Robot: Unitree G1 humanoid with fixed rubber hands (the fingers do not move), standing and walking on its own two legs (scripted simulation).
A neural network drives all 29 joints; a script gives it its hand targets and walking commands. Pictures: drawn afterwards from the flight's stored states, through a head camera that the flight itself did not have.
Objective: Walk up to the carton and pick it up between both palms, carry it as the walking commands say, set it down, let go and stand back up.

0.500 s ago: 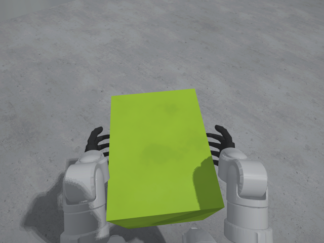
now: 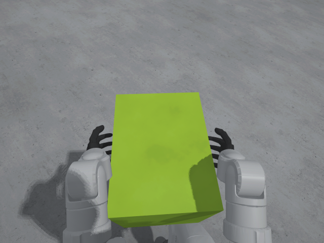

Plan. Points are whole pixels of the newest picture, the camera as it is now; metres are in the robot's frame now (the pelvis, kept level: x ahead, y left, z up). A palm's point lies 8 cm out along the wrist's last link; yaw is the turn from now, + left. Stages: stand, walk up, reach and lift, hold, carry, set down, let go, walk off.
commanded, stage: carry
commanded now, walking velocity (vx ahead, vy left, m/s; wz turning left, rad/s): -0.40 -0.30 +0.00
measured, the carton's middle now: (159, 162) +0.32 +0.01 -0.03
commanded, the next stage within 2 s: none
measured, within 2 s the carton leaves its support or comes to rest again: neither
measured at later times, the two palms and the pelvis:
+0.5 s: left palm (179, 236) +0.13 -0.02 +0.07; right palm out of the picture +0.13 -0.31 +0.07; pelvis -0.16 -0.17 -0.01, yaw +1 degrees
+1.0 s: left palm out of the picture +0.06 -0.18 +0.09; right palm out of the picture +0.05 -0.47 +0.07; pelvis -0.24 -0.32 +0.01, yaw +0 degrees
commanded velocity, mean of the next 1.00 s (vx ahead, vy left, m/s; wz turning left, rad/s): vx -0.12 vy -0.23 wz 0.00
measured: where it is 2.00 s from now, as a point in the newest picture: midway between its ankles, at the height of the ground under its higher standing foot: outside the picture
